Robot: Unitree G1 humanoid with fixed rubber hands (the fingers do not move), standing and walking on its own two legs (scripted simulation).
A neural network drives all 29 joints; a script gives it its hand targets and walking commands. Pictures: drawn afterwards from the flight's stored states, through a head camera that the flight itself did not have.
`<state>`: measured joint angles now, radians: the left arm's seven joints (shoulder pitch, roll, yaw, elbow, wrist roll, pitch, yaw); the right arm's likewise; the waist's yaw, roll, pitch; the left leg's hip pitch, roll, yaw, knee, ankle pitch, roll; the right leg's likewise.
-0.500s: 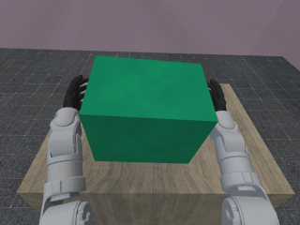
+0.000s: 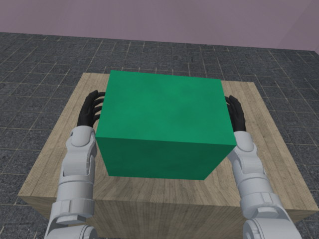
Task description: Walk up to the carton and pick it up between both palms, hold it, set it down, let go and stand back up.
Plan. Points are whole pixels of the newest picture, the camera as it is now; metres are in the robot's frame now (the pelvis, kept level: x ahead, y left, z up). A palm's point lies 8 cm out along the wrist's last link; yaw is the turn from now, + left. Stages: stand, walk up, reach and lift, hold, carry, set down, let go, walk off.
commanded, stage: set down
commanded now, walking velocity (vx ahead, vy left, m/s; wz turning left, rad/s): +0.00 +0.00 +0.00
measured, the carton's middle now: (161, 130) +0.38 +0.01 +0.07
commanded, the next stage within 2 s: none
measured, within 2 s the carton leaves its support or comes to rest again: rests again in 1.82 s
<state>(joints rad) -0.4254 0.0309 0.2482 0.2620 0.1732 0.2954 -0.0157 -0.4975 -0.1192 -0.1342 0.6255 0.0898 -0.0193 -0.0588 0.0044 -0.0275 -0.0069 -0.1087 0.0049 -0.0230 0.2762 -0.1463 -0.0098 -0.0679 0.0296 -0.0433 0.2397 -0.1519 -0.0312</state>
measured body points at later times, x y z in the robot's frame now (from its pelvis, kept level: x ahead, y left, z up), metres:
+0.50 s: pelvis +0.00 +0.00 +0.00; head +0.01 +0.01 +0.45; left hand +0.37 +0.20 +0.08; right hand +0.39 -0.18 +0.08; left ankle +0.00 +0.12 -0.75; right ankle -0.01 -0.09 -0.75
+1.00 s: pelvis +0.01 +0.00 +0.00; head +0.05 +0.01 +0.45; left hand +0.37 +0.21 +0.03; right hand +0.41 -0.17 +0.05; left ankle +0.00 +0.12 -0.75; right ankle -0.01 -0.09 -0.75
